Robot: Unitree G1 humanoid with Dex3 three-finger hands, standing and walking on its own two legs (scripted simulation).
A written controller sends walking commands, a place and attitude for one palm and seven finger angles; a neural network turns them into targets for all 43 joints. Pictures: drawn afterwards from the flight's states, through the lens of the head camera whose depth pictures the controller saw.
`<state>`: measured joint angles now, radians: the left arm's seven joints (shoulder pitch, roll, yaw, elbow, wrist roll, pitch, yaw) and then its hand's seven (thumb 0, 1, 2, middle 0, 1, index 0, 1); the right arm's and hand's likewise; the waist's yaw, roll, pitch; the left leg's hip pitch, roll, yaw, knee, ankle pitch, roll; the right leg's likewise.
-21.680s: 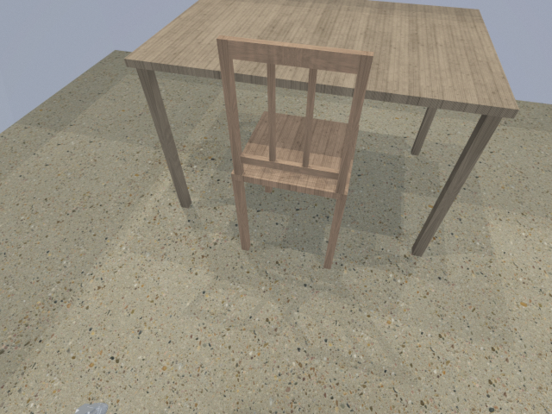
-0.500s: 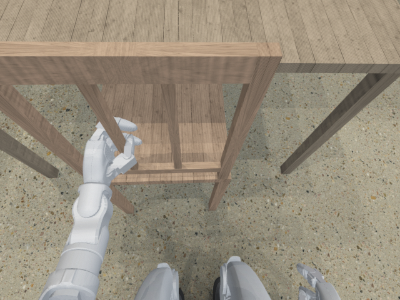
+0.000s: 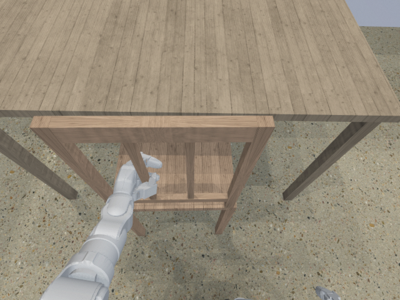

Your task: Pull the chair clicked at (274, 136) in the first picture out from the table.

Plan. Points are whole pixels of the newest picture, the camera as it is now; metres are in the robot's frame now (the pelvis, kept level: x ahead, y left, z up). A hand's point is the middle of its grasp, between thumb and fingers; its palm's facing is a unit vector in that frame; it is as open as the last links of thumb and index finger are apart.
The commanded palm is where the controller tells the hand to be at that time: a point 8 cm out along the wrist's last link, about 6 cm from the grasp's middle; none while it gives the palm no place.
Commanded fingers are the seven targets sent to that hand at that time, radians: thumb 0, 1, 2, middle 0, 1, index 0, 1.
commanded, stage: step backward, pulling the chair out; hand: left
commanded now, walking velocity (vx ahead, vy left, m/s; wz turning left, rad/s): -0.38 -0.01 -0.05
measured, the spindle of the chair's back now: (143, 174) +0.38 +0.13 -0.06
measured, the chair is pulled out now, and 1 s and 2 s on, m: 0.01 0.06 0.22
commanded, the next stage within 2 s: none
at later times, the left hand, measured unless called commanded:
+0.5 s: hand (151, 194) +0.33 +0.11 -0.07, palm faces -0.14 -0.98 -0.14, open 4.9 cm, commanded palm +0.32 +0.16 -0.07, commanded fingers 0.00 0.90 0.90 -0.50 -1.45 -0.50 -1.45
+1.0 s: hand (152, 209) +0.30 +0.11 -0.07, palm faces -0.10 -0.98 -0.16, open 4.9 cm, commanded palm +0.27 +0.16 -0.07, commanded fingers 0.00 0.90 0.90 -0.50 -1.45 -0.50 -1.45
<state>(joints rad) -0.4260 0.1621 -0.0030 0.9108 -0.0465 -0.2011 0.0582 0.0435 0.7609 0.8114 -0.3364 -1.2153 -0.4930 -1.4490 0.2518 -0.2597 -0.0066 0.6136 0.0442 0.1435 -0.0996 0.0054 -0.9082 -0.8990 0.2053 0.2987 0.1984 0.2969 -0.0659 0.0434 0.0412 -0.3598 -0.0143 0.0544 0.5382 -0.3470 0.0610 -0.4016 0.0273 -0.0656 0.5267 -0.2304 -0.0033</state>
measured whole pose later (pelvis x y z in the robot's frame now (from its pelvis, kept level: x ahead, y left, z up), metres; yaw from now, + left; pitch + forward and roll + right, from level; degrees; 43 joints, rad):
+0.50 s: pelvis -0.01 +0.02 +0.01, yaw -7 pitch +5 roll -4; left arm -0.32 0.18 0.03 0.79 -0.01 -0.18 0.07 0.03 0.76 0.80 -0.30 -1.21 -0.50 -1.45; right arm 0.22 -0.17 0.02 0.64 -0.02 0.08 -0.04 0.01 -0.91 -0.90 0.20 0.30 0.20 0.30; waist -0.06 0.01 0.13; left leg -0.25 0.02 0.06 0.51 -0.31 0.05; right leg -0.32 -0.01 -0.05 0.49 -0.18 -0.04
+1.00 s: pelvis -0.06 +0.01 +0.00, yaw -6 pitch +5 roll -1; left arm -0.30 0.20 0.04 0.68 -0.03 -0.13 0.11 0.01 0.75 0.79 -0.29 -1.19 -0.50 -1.45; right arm 0.13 -0.26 -0.04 0.63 -0.01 0.07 -0.10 0.01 -0.91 -0.90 0.20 0.30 0.19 0.30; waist -0.07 -0.03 0.15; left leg -0.36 0.04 -0.02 0.51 -0.22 -0.02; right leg -0.40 -0.04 -0.03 0.62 -0.32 0.00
